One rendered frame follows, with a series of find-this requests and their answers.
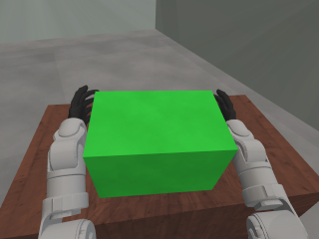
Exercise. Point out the left robot forearm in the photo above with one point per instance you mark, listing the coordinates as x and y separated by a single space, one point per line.
66 169

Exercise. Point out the right robot hand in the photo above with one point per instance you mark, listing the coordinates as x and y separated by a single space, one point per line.
225 105

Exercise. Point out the pedestal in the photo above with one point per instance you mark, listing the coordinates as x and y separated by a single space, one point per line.
218 213

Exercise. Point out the robot left upper arm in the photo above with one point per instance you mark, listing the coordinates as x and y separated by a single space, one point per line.
75 229

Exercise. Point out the carton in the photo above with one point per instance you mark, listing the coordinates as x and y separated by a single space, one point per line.
155 142

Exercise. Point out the robot right upper arm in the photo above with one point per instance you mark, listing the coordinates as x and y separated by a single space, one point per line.
279 224

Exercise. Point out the right robot forearm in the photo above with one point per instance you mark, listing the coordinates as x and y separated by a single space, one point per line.
259 184

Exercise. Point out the left robot hand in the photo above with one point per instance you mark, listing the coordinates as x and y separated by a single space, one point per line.
78 108

